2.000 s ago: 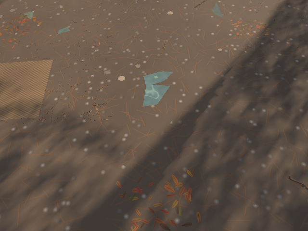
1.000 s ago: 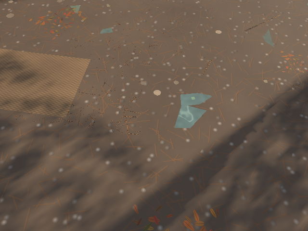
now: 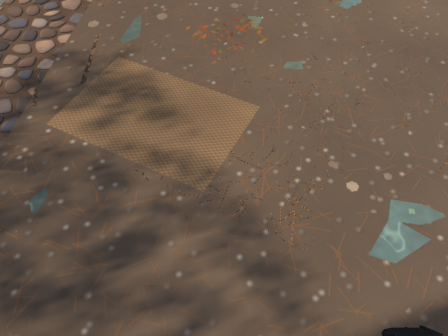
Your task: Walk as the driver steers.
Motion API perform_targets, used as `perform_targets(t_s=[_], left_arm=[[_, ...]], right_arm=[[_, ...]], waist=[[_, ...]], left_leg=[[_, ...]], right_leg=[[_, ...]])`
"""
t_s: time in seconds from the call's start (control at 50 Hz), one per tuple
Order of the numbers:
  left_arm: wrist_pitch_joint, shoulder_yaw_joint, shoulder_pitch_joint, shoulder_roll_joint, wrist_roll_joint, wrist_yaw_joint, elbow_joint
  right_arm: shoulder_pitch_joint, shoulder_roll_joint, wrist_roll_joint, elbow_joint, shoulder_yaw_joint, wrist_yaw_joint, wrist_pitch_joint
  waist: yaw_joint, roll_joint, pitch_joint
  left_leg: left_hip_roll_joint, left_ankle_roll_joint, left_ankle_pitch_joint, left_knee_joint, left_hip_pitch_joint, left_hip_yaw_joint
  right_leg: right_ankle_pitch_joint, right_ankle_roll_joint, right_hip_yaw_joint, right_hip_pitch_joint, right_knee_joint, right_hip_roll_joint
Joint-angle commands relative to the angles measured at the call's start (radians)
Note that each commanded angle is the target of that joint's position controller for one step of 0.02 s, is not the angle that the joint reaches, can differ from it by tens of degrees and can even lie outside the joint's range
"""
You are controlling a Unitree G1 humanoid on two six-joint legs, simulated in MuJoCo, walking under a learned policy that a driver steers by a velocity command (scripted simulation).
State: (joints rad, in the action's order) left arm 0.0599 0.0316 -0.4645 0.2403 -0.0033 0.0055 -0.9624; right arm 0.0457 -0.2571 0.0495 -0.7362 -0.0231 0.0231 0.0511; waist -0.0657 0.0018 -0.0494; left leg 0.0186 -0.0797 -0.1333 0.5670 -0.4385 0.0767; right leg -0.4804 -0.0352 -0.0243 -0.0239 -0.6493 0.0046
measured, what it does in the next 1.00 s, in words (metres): walks ahead: right foot, then left foot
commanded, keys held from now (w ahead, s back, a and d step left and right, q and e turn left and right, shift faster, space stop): w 0.42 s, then no key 0.58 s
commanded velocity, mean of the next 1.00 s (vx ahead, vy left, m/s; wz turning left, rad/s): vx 0.31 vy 0.00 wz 0.01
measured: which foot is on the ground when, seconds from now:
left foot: down 0.00-0.52, up 0.54-0.90, down 0.92-1.00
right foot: up 0.00-0.48, down 0.50-1.00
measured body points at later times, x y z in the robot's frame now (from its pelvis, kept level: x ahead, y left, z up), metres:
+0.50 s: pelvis +0.28 +0.00 +0.00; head +0.32 +0.00 +0.45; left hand +0.49 +0.22 -0.10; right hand +0.19 -0.24 -0.14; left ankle +0.09 +0.08 -0.72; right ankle +0.41 -0.07 -0.72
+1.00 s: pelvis +0.40 +0.01 +0.02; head +0.40 +0.02 +0.47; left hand +0.43 +0.24 -0.14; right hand +0.44 -0.22 -0.13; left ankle +0.42 +0.13 -0.72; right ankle +0.41 -0.07 -0.72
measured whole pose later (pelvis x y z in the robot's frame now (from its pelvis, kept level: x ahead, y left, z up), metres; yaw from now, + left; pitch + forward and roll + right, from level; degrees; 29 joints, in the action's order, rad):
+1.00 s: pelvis +0.40 +0.01 +0.02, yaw +1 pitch -1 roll -1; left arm 0.03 0.00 -0.27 0.18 -0.01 -0.02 -1.02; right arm 0.24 -0.17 0.02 -1.06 0.00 -0.04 0.00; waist -0.02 0.01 -0.02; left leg -0.01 0.00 -0.22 0.46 -0.23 0.00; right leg -0.21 -0.06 0.09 -0.19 -0.42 0.05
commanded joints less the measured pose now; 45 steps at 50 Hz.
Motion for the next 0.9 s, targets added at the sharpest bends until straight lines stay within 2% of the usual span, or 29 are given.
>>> perform_targets(t_s=[0.02, 0.04, 0.06, 0.1, 0.16, 0.26, 0.32, 0.38, 0.42, 0.44, 0.46, 0.48, 0.5, 0.52, 0.54, 0.56, 0.58, 0.6, 0.62, 0.64, 0.68, 0.72, 0.8, 0.86, 0.9], left_arm=[[0.01, 0.034, 0.028, 0.147, -0.014, -0.005, 0.096], [0.016, 0.031, 0.068, 0.13, -0.013, 0.005, 0.106], [0.017, 0.025, 0.088, 0.107, -0.012, 0.011, 0.103], [-0.005, 0.021, 0.063, 0.087, -0.031, 0.022, 0.084], [-0.022, 0.021, 0.111, 0.072, -0.035, 0.035, 0.094], [-0.025, 0.012, 0.332, 0.059, -0.033, 0.039, 0.165], [-0.019, -0.004, 0.442, 0.037, -0.027, 0.04, 0.197], [-0.015, -0.008, 0.519, 0.044, -0.024, 0.036, 0.224], [-0.01, -0.005, 0.521, 0.056, -0.023, 0.032, 0.231], [-0.004, -0.003, 0.481, 0.058, -0.025, 0.026, 0.219], [0.004, 0.002, 0.398, 0.068, -0.029, 0.017, 0.189], [0.017, 0.011, 0.256, 0.084, -0.032, 0.007, 0.137], [0.032, 0.022, 0.108, 0.114, -0.05, -0.005, 0.09], [0.036, 0.045, -0.029, 0.214, -0.073, -0.015, 0.067], [0.019, 0.055, -0.019, 0.234, -0.029, -0.006, 0.061], [0.011, 0.049, 0.067, 0.187, 0.012, 0.0, 0.082], [0.013, 0.028, 0.181, 0.119, 0.011, -0.003, 0.093], [0.015, 0.012, 0.224, 0.061, 0.005, -0.005, 0.089], [0.017, 0.004, 0.238, 0.041, 0.007, -0.012, 0.08], [0.019, -0.001, 0.238, 0.035, 0.001, -0.014, 0.067], [0.032, -0.003, 0.228, 0.053, -0.01, -0.011, 0.049], [0.037, -0.006, 0.241, 0.067, -0.016, -0.007, 0.039], [0.016, -0.007, 0.195, 0.079, -0.019, -0.009, 0.006], [-0.007, -0.008, 0.177, 0.076, -0.02, -0.017, -0.011], [-0.019, -0.012, 0.195, 0.065, -0.012, -0.025, -0.015]], right_arm=[[0.363, -0.22, -0.022, -0.071, -0.069, -0.016, -0.002], [0.272, -0.16, -0.027, -0.057, -0.054, -0.012, 0.002], [0.224, -0.12, -0.025, -0.053, -0.043, -0.009, 0.009], [0.213, -0.083, -0.03, -0.071, -0.029, -0.011, 0.024], [0.276, -0.094, -0.04, -0.114, -0.032, -0.012, 0.045], [0.37, -0.081, -0.044, -0.173, -0.025, -0.013, 0.045], [0.418, -0.086, -0.042, -0.203, -0.022, -0.018, 0.046], [0.465, -0.094, -0.035, -0.237, -0.02, -0.028, 0.042], [0.462, -0.103, -0.03, -0.251, -0.021, -0.035, 0.038], [0.442, -0.104, -0.027, -0.254, -0.02, -0.039, 0.036], [0.43, -0.108, -0.024, -0.258, -0.02, -0.043, 0.034], [0.418, -0.112, -0.025, -0.261, -0.021, -0.044, 0.031], [0.406, -0.11, -0.042, -0.256, -0.017, -0.045, 0.033], [0.453, -0.055, -0.058, -0.225, -0.004, -0.047, 0.038], [0.604, -0.023, -0.096, -0.263, -0.007, -0.048, 0.027], [0.525, -0.097, -0.058, -0.267, -0.027, -0.055, 0.016], [0.432, -0.067, -0.048, -0.242, -0.022, -0.05, 0.015], [0.395, -0.046, -0.036, -0.238, -0.02, -0.047, 0.01], [0.372, -0.042, -0.022, -0.233, -0.022, -0.041, -0.005], [0.399, -0.023, -0.011, -0.247, -0.019, -0.035, -0.022], [0.428, 0.011, -0.017, -0.263, -0.014, -0.031, -0.044], [0.402, 0.016, -0.021, -0.265, -0.012, -0.036, -0.057], [0.293, 0.003, -0.024, -0.262, -0.005, -0.049, -0.072], [0.246, -0.002, -0.025, -0.269, -0.001, -0.057, -0.073], [0.26, 0.011, -0.022, -0.287, 0.007, -0.063, -0.063]], waist=[[0.152, -0.117, 0.185], [0.113, -0.076, 0.08], [0.088, -0.065, 0.041], [0.048, -0.094, 0.023], [0.038, -0.073, 0.006], [0.075, -0.053, -0.044], [0.103, -0.055, -0.051], [0.122, -0.056, -0.06], [0.106, -0.058, -0.056], [0.081, -0.062, -0.042], [0.049, -0.075, 0.001], [-0.005, -0.072, 0.072], [-0.066, -0.058, 0.152], [-0.071, 0.096, 0.304], [-0.007, 0.235, 0.48], [0.009, 0.047, 0.377], [0.036, 0.054, 0.216], [0.06, 0.022, 0.111], [0.081, 0.031, 0.067], [0.101, 0.037, 0.067], [0.13, 0.039, 0.099], [0.143, 0.06, 0.104], [0.098, 0.107, 0.103], [0.077, 0.096, 0.065], [0.098, 0.063, 0.033]], left_leg=[[-0.394, -0.164, -0.371, -0.315, 0.622, -0.696], [-0.354, -0.148, -0.284, -0.337, 0.485, -0.553], [-0.298, -0.125, -0.177, -0.367, 0.402, -0.447], [-0.23, -0.102, -0.022, -0.403, 0.316, -0.317], [-0.213, -0.119, 0.13, -0.437, 0.316, -0.245], [-0.177, -0.111, 0.283, -0.457, 0.367, -0.159], [-0.17, -0.095, 0.382, -0.446, 0.395, -0.126], [-0.2, -0.097, 0.453, -0.427, 0.487, -0.127], [-0.223, -0.097, 0.561, -0.384, 0.548, -0.125], [-0.219, -0.084, 0.719, -0.32, 0.56, -0.108], [-0.21, -0.066, 0.88, -0.221, 0.569, -0.101], [-0.183, -0.045, 0.933, -0.061, 0.562, -0.091], [-0.146, -0.022, 0.767, 0.139, 0.434, -0.07], [-0.054, 0.004, 0.202, 0.48, 0.204, -0.019], [0.111, 0.03, -0.482, 0.791, -0.003, -0.086], [0.05, 0.028, -0.397, 0.799, -0.026, -0.186], [0.013, 0.034, -0.344, 0.752, -0.067, -0.169], [-0.021, 0.04, -0.31, 0.682, -0.054, -0.153], [-0.043, 0.048, -0.283, 0.61, -0.018, -0.151], [-0.04, 0.056, -0.258, 0.574, 0.058, -0.137], [-0.025, 0.07, -0.223, 0.507, 0.142, -0.117], [-0.03, 0.076, -0.191, 0.383, 0.161, -0.1], [-0.041, 0.078, -0.122, 0.184, 0.193, -0.07], [-0.045, 0.073, -0.146, 0.08, 0.218, -0.065], [-0.045, 0.06, -0.077, -0.099, 0.298, -0.062]], right_leg=[[0.03, -0.058, -0.062, -0.611, -0.606, -0.001], [0.126, -0.063, -0.052, -0.604, -0.571, -0.043], [0.18, -0.061, -0.037, -0.57, -0.52, -0.075], [0.213, -0.039, -0.016, -0.503, -0.471, -0.099], [0.26, -0.014, 0.015, -0.548, -0.437, -0.108], [0.42, 0.022, 0.06, -0.673, -0.249, -0.116], [0.496, 0.017, 0.095, -0.629, -0.083, -0.086], [0.493, -0.01, 0.11, -0.613, 0.019, -0.057], [0.44, -0.04, 0.111, -0.58, 0.064, -0.037], [0.404, -0.057, 0.119, -0.518, 0.087, -0.011], [0.376, -0.073, 0.127, -0.42, 0.101, 0.026], [0.417, -0.093, 0.129, -0.274, 0.16, 0.055], [0.593, -0.119, 0.08, -0.04, 0.204, -0.01], [1.034, -0.188, -0.177, 0.252, 0.098, -0.296], [1.312, -0.366, -0.51, 0.423, 0.144, -0.488], [1.259, -0.339, -0.396, 0.268, 0.19, -0.42], [1.175, -0.307, -0.284, 0.126, 0.246, -0.377], [1.113, -0.265, -0.203, -0.007, 0.304, -0.327], [1.056, -0.231, -0.143, -0.095, 0.345, -0.284], [1.059, -0.211, -0.099, -0.166, 0.363, -0.26], [1.123, -0.212, -0.036, -0.229, 0.37, -0.236], [1.087, -0.2, 0.01, -0.256, 0.373, -0.211], [0.764, -0.172, -0.002, -0.257, 0.392, -0.194], [0.455, -0.171, -0.061, -0.277, 0.403, -0.207], [0.336, -0.137, -0.076, -0.312, 0.368, -0.193]])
